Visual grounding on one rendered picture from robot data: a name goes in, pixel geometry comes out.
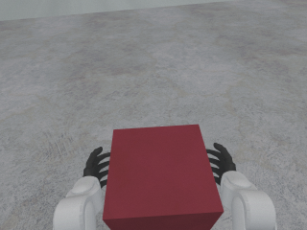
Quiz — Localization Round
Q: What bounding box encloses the left robot forearm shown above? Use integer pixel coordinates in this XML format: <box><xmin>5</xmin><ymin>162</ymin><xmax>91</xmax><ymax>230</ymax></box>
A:
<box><xmin>53</xmin><ymin>175</ymin><xmax>103</xmax><ymax>230</ymax></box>

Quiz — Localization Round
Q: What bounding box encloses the right robot hand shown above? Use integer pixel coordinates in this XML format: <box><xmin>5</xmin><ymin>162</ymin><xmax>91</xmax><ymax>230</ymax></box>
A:
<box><xmin>206</xmin><ymin>143</ymin><xmax>236</xmax><ymax>186</ymax></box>

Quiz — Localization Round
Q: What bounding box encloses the left robot hand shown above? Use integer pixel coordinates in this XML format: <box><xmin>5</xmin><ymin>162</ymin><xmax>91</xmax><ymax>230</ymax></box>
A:
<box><xmin>83</xmin><ymin>147</ymin><xmax>110</xmax><ymax>188</ymax></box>

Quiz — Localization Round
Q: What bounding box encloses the carton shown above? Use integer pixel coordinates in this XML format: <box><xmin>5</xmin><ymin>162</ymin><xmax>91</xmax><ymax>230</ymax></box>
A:
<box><xmin>102</xmin><ymin>124</ymin><xmax>224</xmax><ymax>230</ymax></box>

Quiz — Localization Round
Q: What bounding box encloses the right robot forearm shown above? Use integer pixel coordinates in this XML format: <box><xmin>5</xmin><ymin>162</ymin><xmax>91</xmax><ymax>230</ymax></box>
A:
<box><xmin>220</xmin><ymin>171</ymin><xmax>277</xmax><ymax>230</ymax></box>

